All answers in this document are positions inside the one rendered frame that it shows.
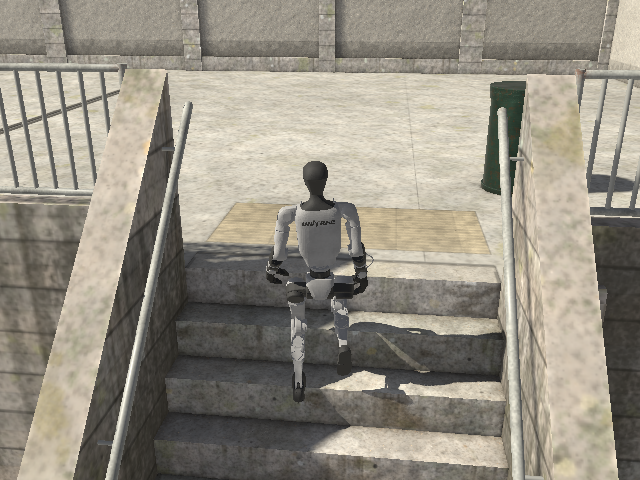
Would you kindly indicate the stairs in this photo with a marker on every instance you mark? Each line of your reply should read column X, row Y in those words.
column 423, row 400

